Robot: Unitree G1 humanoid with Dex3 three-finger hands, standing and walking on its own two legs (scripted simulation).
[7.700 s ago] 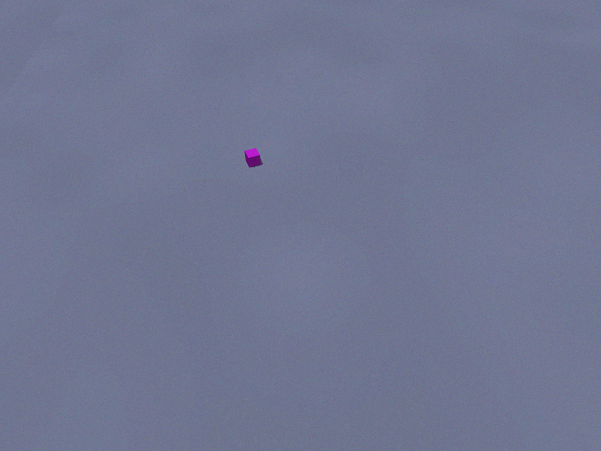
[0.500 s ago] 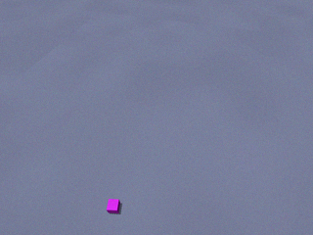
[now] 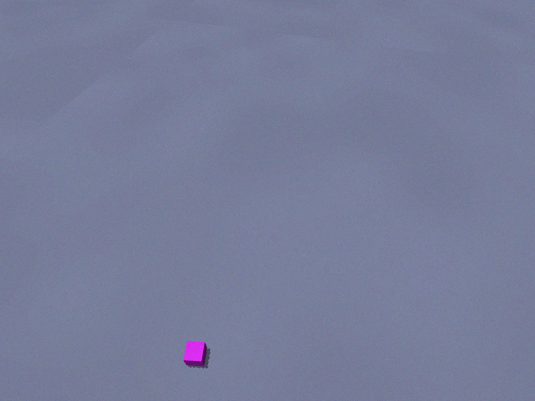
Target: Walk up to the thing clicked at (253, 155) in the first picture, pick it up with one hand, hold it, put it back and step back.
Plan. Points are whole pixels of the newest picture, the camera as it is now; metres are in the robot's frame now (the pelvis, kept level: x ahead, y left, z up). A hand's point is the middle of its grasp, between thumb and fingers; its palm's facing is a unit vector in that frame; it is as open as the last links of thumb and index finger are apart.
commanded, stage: stand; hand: left
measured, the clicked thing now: (195, 353) +0.40 +0.27 -0.75
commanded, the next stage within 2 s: walk up in 0.84 s
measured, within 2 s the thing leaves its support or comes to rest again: neither
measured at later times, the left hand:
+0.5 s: hand out of the picture +0.07 +0.25 -0.16, palm faces -0.03 -0.94 -0.35, open 7.4 cm
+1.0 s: hand out of the picture +0.07 +0.27 -0.16, palm faces -0.01 -0.92 -0.39, open 7.4 cm
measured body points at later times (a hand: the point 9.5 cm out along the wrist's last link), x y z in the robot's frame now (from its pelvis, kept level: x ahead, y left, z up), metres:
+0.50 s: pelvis +0.00 +0.00 +0.00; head +0.01 +0.00 +0.45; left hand +0.07 +0.30 -0.13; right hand +0.08 -0.30 -0.13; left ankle -0.02 +0.14 -0.75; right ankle +0.01 -0.13 -0.75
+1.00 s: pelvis -0.01 +0.01 +0.00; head +0.01 +0.00 +0.44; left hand +0.07 +0.32 -0.13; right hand +0.07 -0.30 -0.14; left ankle -0.02 +0.14 -0.75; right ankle +0.01 -0.13 -0.75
